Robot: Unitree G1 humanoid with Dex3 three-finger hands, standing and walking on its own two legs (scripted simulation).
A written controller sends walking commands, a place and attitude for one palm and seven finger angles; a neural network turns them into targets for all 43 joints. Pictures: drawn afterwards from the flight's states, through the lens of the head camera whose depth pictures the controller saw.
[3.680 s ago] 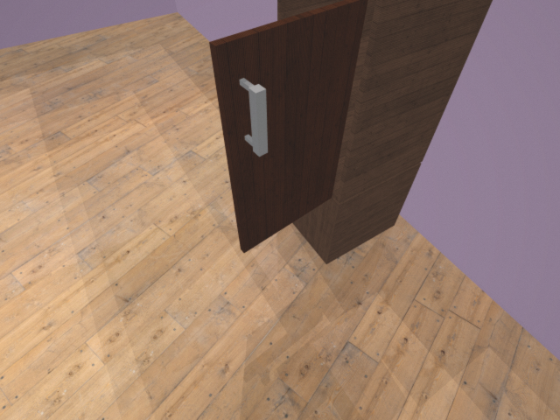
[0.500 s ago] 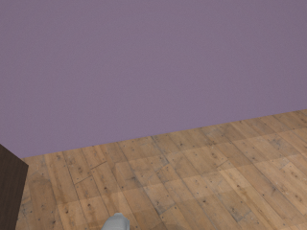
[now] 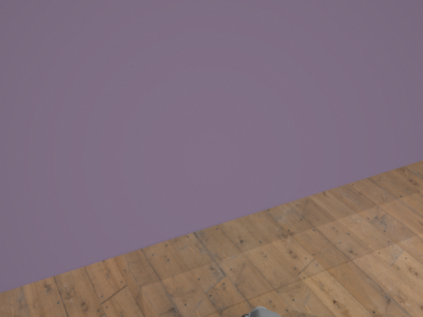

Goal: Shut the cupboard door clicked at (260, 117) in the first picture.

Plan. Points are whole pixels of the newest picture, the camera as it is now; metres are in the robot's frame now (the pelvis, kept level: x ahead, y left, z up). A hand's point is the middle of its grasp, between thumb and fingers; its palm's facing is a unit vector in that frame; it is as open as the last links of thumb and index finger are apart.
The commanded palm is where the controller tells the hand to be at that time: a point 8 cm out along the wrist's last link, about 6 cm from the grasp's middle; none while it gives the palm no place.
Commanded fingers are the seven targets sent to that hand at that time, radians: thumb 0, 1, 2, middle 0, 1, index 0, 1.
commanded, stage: turn to face it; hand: left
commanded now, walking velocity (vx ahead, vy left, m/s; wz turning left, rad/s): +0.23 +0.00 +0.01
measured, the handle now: out of the picture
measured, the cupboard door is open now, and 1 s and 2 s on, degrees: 96 96 96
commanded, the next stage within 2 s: none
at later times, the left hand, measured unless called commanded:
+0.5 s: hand (131, 301) +0.18 +0.20 -0.19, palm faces +0.24 -0.95 -0.19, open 7.3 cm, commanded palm none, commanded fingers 0.00 0.90 0.90 -0.20 -0.30 -0.20 -0.30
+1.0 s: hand out of the picture +0.15 +0.15 -0.17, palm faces +0.53 -0.81 -0.25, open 7.4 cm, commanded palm none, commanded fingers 0.00 0.90 0.90 -0.20 -0.30 -0.20 -0.30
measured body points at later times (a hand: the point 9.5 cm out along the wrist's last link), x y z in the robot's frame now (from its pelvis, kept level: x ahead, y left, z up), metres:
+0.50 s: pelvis +0.16 +0.00 -0.01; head +0.19 +0.03 +0.43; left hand +0.17 +0.25 -0.17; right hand +0.26 -0.24 -0.15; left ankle +0.20 +0.10 -0.73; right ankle +0.12 -0.14 -0.67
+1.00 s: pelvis +0.22 -0.04 +0.00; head +0.27 -0.01 +0.44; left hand +0.12 +0.19 -0.15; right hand +0.45 -0.20 -0.14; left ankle +0.16 +0.06 -0.71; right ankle +0.24 -0.17 -0.73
